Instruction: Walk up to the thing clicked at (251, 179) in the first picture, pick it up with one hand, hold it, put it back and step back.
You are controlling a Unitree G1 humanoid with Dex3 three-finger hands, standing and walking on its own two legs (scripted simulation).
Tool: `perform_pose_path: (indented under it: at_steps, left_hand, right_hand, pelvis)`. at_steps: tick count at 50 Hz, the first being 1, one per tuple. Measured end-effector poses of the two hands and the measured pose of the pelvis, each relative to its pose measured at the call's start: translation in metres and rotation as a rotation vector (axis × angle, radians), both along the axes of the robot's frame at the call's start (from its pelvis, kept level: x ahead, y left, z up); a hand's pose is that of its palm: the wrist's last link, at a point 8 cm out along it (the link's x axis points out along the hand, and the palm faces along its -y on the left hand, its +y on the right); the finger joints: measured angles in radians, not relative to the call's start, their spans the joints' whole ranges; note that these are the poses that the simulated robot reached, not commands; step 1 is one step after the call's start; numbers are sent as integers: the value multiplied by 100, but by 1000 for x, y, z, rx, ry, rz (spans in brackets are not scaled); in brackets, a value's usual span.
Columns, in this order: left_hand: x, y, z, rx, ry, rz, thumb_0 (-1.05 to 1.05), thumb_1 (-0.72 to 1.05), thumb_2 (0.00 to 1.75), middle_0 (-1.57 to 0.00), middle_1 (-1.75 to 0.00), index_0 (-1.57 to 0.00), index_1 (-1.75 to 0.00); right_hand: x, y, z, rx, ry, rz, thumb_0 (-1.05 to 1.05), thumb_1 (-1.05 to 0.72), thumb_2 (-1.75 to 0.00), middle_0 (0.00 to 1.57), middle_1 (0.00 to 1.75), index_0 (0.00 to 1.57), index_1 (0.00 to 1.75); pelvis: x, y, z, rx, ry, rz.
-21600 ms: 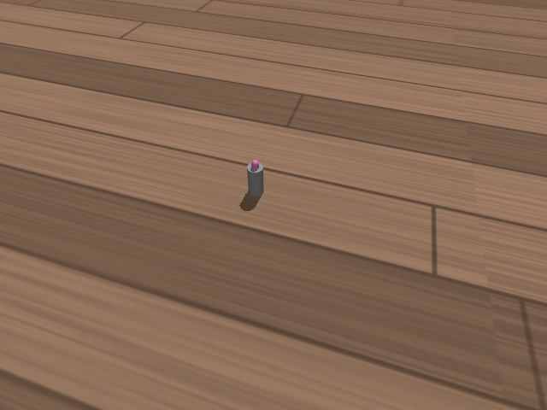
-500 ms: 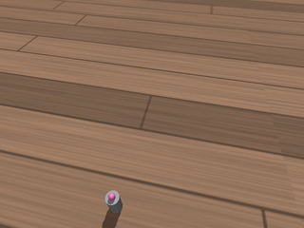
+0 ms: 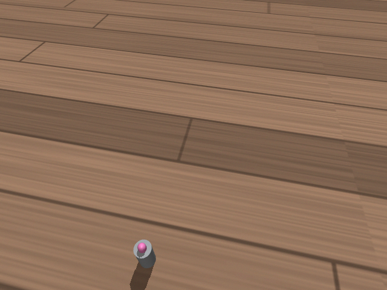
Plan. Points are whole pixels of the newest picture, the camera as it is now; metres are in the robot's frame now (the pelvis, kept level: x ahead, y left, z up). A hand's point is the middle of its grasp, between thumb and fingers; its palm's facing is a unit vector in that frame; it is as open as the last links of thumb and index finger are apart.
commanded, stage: go down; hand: left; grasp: from the side
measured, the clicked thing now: (144, 253) +0.39 +0.23 -0.68
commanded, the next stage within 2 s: none
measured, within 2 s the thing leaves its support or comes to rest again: neither
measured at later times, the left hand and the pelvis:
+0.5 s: hand out of the picture +0.15 +0.28 -0.18, palm faces +0.06 -0.94 -0.32, open 16.4 cm; pelvis -0.01 +0.02 -0.05, yaw -1 degrees
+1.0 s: hand out of the picture +0.14 +0.29 -0.20, palm faces +0.11 -0.94 -0.31, open 17.5 cm; pelvis -0.01 +0.02 -0.09, yaw +0 degrees
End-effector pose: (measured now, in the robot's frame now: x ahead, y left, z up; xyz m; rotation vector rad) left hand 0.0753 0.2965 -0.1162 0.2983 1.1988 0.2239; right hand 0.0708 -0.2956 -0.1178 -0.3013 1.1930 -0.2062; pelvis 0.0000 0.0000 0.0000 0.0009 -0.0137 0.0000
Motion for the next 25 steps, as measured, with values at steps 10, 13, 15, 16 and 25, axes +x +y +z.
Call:
perform_pose_path:
  at_steps: [10,13,15,16,25]
  left_hand:
    - [73,6,-9,-11,-137,-13,1,45,45,-9,-9,-8,-10]
    - [76,12,-9,-1,-126,-10,0,30,33,-7,-7,-7,-7]
    - [75,16,-11,2,-102,-2,0,19,26,-7,-6,-7,-6]
    - [74,17,-13,3,-93,2,0,13,23,-7,-6,-7,-6]
    - [65,23,-32,-18,-109,14,0,-30,8,-8,-5,-7,-5]
  right_hand:
    - [6,34,-8,48,-134,-22,1,-98,-92,20,30,20,30]
    - [6,42,-9,60,-153,-31,1,-98,-92,20,30,20,30]
    - [8,45,-11,65,-168,-29,1,-97,-92,20,30,20,30]
    - [10,46,-12,66,-177,-28,1,-97,-92,20,30,20,30]
    - [39,51,-21,34,-282,16,1,-92,-90,20,30,20,30]
  pelvis:
    - [-13,2,-16,-2,111,-13]
    - [-10,5,-19,-5,127,-16]
    - [-9,8,-22,-7,139,-17]
    - [-8,10,-24,-9,146,-18]
    - [-5,18,-47,-20,209,-14]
